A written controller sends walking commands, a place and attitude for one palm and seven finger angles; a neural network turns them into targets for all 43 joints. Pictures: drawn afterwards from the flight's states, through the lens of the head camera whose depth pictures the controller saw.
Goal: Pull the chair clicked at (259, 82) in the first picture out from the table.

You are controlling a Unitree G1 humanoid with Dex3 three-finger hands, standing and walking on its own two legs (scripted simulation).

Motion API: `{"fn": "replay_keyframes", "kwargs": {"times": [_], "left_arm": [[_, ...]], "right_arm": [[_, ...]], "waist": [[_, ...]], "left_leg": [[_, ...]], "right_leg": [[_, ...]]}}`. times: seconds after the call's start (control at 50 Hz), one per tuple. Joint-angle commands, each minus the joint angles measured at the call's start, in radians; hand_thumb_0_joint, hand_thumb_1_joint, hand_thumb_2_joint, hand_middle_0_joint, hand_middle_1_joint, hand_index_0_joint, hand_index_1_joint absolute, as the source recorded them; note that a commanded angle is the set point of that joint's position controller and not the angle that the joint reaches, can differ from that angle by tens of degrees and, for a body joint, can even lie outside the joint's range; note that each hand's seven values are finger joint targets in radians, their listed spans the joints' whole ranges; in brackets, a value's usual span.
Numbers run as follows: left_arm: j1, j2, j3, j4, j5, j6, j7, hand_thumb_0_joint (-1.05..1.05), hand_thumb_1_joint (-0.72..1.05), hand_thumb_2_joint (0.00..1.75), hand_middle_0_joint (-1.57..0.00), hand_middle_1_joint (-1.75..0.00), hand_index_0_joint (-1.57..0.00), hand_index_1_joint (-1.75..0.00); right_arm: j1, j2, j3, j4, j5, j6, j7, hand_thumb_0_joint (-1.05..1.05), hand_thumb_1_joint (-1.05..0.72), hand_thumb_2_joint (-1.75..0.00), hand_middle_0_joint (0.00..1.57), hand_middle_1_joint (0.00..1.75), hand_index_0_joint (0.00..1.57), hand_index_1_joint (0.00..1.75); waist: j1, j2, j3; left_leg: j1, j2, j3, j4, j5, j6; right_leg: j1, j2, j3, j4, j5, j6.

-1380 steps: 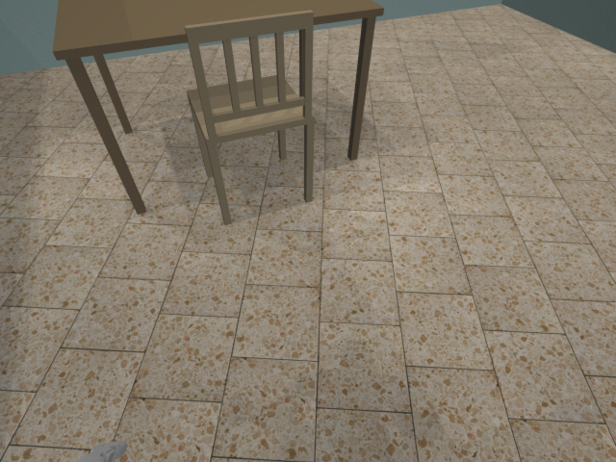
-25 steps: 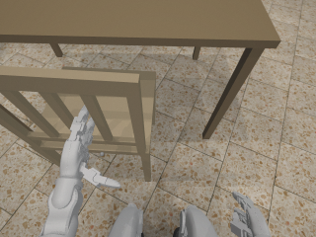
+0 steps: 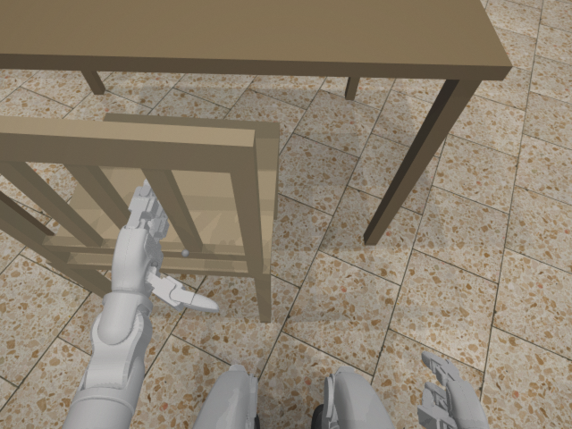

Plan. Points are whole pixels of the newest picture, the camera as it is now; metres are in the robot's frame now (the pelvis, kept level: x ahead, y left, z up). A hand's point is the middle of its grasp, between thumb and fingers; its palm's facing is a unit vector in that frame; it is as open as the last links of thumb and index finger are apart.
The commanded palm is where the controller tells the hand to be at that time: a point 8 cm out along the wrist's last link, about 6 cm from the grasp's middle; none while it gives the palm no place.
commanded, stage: push the fingers through the gap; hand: left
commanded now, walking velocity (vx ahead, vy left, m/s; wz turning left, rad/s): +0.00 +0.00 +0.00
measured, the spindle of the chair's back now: (117, 210) +0.40 +0.26 +0.01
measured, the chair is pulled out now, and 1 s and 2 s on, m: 0.03 0.03 0.03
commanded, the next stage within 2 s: hook a spindle and tug to test in 1.26 s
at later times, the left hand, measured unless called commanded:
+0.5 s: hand (193, 227) +0.38 +0.14 +0.03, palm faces +0.01 -1.00 -0.03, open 16.9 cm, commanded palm +0.36 +0.19 +0.03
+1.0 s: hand (197, 196) +0.42 +0.14 +0.03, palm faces +0.03 -1.00 -0.02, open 16.9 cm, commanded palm +0.39 +0.19 +0.02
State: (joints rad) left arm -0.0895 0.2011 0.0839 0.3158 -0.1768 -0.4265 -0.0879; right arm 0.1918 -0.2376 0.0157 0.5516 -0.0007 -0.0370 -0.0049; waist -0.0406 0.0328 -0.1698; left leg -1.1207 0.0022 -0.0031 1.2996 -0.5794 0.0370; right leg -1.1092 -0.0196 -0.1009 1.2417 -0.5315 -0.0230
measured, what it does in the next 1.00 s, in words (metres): stands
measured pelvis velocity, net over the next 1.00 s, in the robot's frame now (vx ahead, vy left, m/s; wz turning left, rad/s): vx -0.01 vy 0.00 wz -0.01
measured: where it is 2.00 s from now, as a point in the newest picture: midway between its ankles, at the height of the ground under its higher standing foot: outside the picture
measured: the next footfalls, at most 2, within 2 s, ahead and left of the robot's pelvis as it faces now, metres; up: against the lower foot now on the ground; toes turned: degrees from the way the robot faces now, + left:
none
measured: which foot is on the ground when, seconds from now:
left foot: down 0.00-1.00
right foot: down 0.00-1.00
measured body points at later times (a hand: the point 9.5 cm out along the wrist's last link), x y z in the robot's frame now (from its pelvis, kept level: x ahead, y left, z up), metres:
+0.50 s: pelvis +0.00 +0.00 +0.00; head +0.12 +0.01 +0.44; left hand +0.37 +0.20 +0.03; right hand +0.13 -0.24 -0.11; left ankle +0.02 +0.09 -0.62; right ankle +0.03 -0.11 -0.62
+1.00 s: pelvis -0.01 +0.00 +0.00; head +0.12 +0.00 +0.43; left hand +0.42 +0.20 +0.03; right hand +0.08 -0.26 -0.12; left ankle +0.02 +0.09 -0.62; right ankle +0.03 -0.11 -0.62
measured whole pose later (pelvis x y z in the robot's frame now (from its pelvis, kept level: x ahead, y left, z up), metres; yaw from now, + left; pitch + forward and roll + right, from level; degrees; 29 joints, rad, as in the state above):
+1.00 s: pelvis -0.01 +0.00 +0.00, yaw -1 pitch +24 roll -2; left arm -0.51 0.25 0.22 0.79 -0.14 -0.50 -0.08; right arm 0.25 -0.25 0.01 0.62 -0.01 0.00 0.01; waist -0.09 0.03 -0.17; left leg -1.16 0.01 0.01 1.28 -0.55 0.03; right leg -1.16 -0.01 -0.08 1.23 -0.50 -0.03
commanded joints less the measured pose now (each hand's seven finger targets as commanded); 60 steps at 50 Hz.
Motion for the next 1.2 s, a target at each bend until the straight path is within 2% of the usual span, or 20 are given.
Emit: {"fn": "replay_keyframes", "kwargs": {"times": [0.0, 0.08, 0.18, 0.22, 0.26, 0.34, 0.38, 0.54, 0.6, 0.66, 0.72, 0.74, 0.78, 0.86, 0.88, 0.96, 0.98, 1.04, 1.08, 1.18], "left_arm": [[-0.199, 0.099, 0.051, -0.172, 0.001, -0.059, 0.012, 0.0, -0.5, 0.3, -0.06, -0.08, -0.06, -0.08], [-0.266, 0.114, 0.067, -0.132, 0.01, -0.069, 0.026, 0.0, -0.5, 0.3, -0.06, -0.08, -0.06, -0.08], [-0.324, 0.1, 0.048, -0.116, 0.017, -0.08, 0.031, 0.0, -0.5, 0.3, -0.06, -0.08, -0.06, -0.08], [-0.31, 0.091, 0.042, -0.114, 0.023, -0.084, 0.033, 0.0, -0.5, 0.3, -0.06, -0.08, -0.06, -0.08], [-0.355, 0.07, 0.019, -0.106, 0.025, -0.083, 0.037, 0.0, -0.5, 0.3, -0.06, -0.08, -0.06, -0.08], [-0.332, 0.079, 0.047, -0.054, 0.025, -0.079, 0.049, 0.0, -0.5, 0.3, -0.06, -0.08, -0.06, -0.08], [-0.381, 0.111, 0.067, -0.041, 0.034, -0.086, 0.055, 0.0, -0.5, 0.3, -0.06, -0.08, -0.06, -0.08], [-0.576, 0.09, 0.04, 0.022, 0.045, -0.127, 0.054, 0.0, -0.5, 0.3, -0.06, -0.08, -0.06, -0.08], [-0.602, 0.124, 0.073, 0.057, 0.043, -0.128, 0.046, 0.0, -0.5, 0.3, -0.06, -0.08, -0.06, -0.08], [-0.675, 0.129, 0.072, 0.102, 0.043, -0.128, 0.037, 0.0, -0.5, 0.3, -0.06, -0.08, -0.06, -0.08], [-0.706, 0.177, 0.121, 0.145, 0.04, -0.131, 0.033, 0.0, -0.5, 0.3, -0.06, -0.08, -0.06, -0.08], [-0.711, 0.145, 0.094, 0.165, 0.04, -0.129, 0.027, 0.0, -0.5, 0.3, -0.06, -0.08, -0.06, -0.08], [-0.737, 0.168, 0.119, 0.199, 0.034, -0.129, 0.026, 0.0, -0.5, 0.3, -0.06, -0.08, -0.06, -0.08], [-0.699, 0.188, 0.151, 0.26, 0.036, -0.129, 0.018, 0.0, -0.5, 0.3, -0.06, -0.08, -0.06, -0.08], [-0.677, 0.194, 0.158, 0.277, 0.037, -0.128, 0.015, 0.0, -0.5, 0.3, -0.06, -0.08, -0.06, -0.08], [-0.704, 0.188, 0.162, 0.294, 0.031, -0.135, 0.012, 0.0, -0.5, 0.3, -0.06, -0.08, -0.06, -0.08], [-0.714, 0.225, 0.19, 0.283, 0.031, -0.144, 0.014, 0.0, -0.5, 0.3, -0.06, -0.08, -0.06, -0.08], [-0.71, 0.234, 0.195, 0.237, 0.034, -0.168, 0.016, 0.0, -0.5, 0.3, -0.06, -0.08, -0.06, -0.08], [-0.703, 0.21, 0.171, 0.198, 0.032, -0.18, 0.016, 0.0, -0.5, 0.3, -0.06, -0.08, -0.06, -0.08], [-0.649, 0.187, 0.16, 0.233, 0.035, -0.171, 0.02, 0.0, -0.5, 0.3, -0.06, -0.08, -0.06, -0.08]], "right_arm": [[0.03, -0.144, -0.061, -0.117, 0.004, -0.033, -0.012, 0.0, -0.9, -0.9, 0.2, 0.3, 0.2, 0.3], [0.038, -0.146, -0.061, -0.107, 0.003, -0.028, -0.012, 0.0, -0.9, -0.9, 0.2, 0.3, 0.2, 0.3], [0.05, -0.148, -0.064, -0.097, 0.0, -0.023, -0.006, 0.0, -0.9, -0.9, 0.2, 0.3, 0.2, 0.3], [0.054, -0.147, -0.066, -0.099, 0.001, -0.019, -0.003, 0.0, -0.9, -0.9, 0.2, 0.3, 0.2, 0.3], [0.058, -0.147, -0.067, -0.092, -0.001, -0.016, -0.001, 0.0, -0.9, -0.9, 0.2, 0.3, 0.2, 0.3], [0.067, -0.146, -0.069, -0.089, -0.001, -0.005, 0.002, 0.0, -0.9, -0.9, 0.2, 0.3, 0.2, 0.3], [0.072, -0.149, -0.067, -0.083, -0.002, -0.003, 0.0, 0.0, -0.9, -0.9, 0.2, 0.3, 0.2, 0.3], [0.076, -0.149, -0.065, -0.052, -0.005, -0.005, -0.004, 0.0, -0.9, -0.9, 0.2, 0.3, 0.2, 0.3], [0.086, -0.154, -0.067, -0.042, -0.005, -0.007, -0.009, 0.0, -0.9, -0.9, 0.2, 0.3, 0.2, 0.3], [0.083, -0.151, -0.062, -0.034, -0.004, -0.007, -0.011, 0.0, -0.9, -0.9, 0.2, 0.3, 0.2, 0.3], [0.095, -0.157, -0.062, -0.026, -0.005, -0.007, -0.013, 0.0, -0.9, -0.9, 0.2, 0.3, 0.2, 0.3], [0.092, -0.154, -0.061, -0.028, -0.004, -0.008, -0.012, 0.0, -0.9, -0.9, 0.2, 0.3, 0.2, 0.3], [0.104, -0.156, -0.059, -0.023, -0.006, -0.008, -0.011, 0.0, -0.9, -0.9, 0.2, 0.3, 0.2, 0.3], [0.119, -0.157, -0.062, -0.026, -0.006, 0.003, -0.005, 0.0, -0.9, -0.9, 0.2, 0.3, 0.2, 0.3], [0.12, -0.159, -0.061, -0.029, -0.007, 0.006, -0.002, 0.0, -0.9, -0.9, 0.2, 0.3, 0.2, 0.3], [0.127, -0.158, -0.062, -0.032, -0.005, 0.015, 0.004, 0.0, -0.9, -0.9, 0.2, 0.3, 0.2, 0.3], [0.13, -0.16, -0.061, -0.032, -0.006, 0.016, 0.002, 0.0, -0.9, -0.9, 0.2, 0.3, 0.2, 0.3], [0.13, -0.157, -0.063, -0.036, -0.007, 0.018, 0.002, 0.0, -0.9, -0.9, 0.2, 0.3, 0.2, 0.3], [0.132, -0.156, -0.067, -0.035, -0.009, 0.017, 0.005, 0.0, -0.9, -0.9, 0.2, 0.3, 0.2, 0.3], [0.138, -0.16, -0.071, -0.027, -0.009, 0.023, 0.009, 0.0, -0.9, -0.9, 0.2, 0.3, 0.2, 0.3]], "waist": [[-0.021, -0.001, -0.392], [-0.026, -0.01, -0.371], [-0.033, 0.024, -0.395], [-0.023, 0.037, -0.418], [-0.037, 0.047, -0.42], [-0.03, -0.004, -0.415], [-0.035, -0.007, -0.405], [-0.067, 0.037, -0.398], [-0.066, 0.029, -0.443], [-0.079, 0.039, -0.421], [-0.071, 0.023, -0.443], [-0.079, 0.027, -0.442], [-0.077, 0.043, -0.442], [-0.067, -0.004, -0.451], [-0.058, 0.012, -0.455], [-0.069, -0.012, -0.422], [-0.063, -0.017, -0.427], [-0.051, 0.017, -0.465], [-0.055, 0.047, -0.489], [-0.06, 0.011, -0.45]], "left_leg": [[0.255, -0.004, -0.055, -0.191, 0.341, -0.021], [0.24, -0.003, -0.058, -0.194, 0.333, -0.023], [0.291, 0.001, -0.062, -0.195, 0.374, -0.028], [0.317, 0.003, -0.061, -0.202, 0.402, -0.034], [0.33, 0.005, -0.063, -0.198, 0.409, -0.036], [0.306, 0.004, -0.057, -0.203, 0.419, -0.034], [0.278, 0.002, -0.055, -0.199, 0.397, -0.03], [0.286, -0.002, -0.056, -0.192, 0.32, -0.028], [0.286, -0.003, -0.054, -0.185, 0.325, -0.027], [0.25, -0.008, -0.047, -0.184, 0.277, -0.022], [0.244, -0.007, -0.047, -0.183, 0.285, -0.022], [0.241, -0.008, -0.044, -0.182, 0.278, -0.02], [0.231, -0.009, -0.042, -0.182, 0.285, -0.02], [0.209, -0.009, -0.031, -0.184, 0.306, -0.019], [0.203, -0.01, -0.029, -0.185, 0.314, -0.018], [0.171, -0.011, -0.018, -0.186, 0.272, -0.014], [0.161, -0.011, -0.02, -0.186, 0.277, -0.014], [0.192, -0.01, -0.014, -0.188, 0.309, -0.016], [0.252, -0.005, -0.023, -0.192, 0.356, -0.02], [0.248, -0.001, -0.028, -0.199, 0.354, -0.021]], "right_leg": [[0.254, 0.03, 0.056, -0.153, 0.268, -0.001], [0.245, 0.03, 0.054, -0.148, 0.258, -0.003], [0.218, 0.031, 0.052, -0.147, 0.27, -0.005], [0.224, 0.028, 0.05, -0.144, 0.286, -0.006], [0.205, 0.028, 0.048, -0.144, 0.288, -0.004], [0.242, 0.029, 0.049, -0.148, 0.312, -0.002], [0.248, 0.029, 0.056, -0.148, 0.309, -0.003], [0.184, 0.027, 0.063, -0.157, 0.234, -0.002], [0.204, 0.027, 0.067, -0.156, 0.245, -0.001], [0.206, 0.027, 0.076, -0.169, 0.216, 0.002], [0.221, 0.028, 0.079, -0.167, 0.223, 0.001], [0.217, 0.028, 0.081, -0.17, 0.22, 0.002], [0.223, 0.029, 0.081, -0.169, 0.226, 0.0], [0.267, 0.03, 0.087, -0.172, 0.264, 0.003], [0.272, 0.031, 0.089, -0.169, 0.274, 0.0], [0.276, 0.031, 0.096, -0.185, 0.248, 0.006], [0.293, 0.031, 0.097, -0.179, 0.256, 0.004], [0.307, 0.03, 0.103, -0.175, 0.289, 0.003], [0.286, 0.033, 0.091, -0.168, 0.311, 0.0], [0.268, 0.035, 0.081, -0.171, 0.302, 0.001]]}}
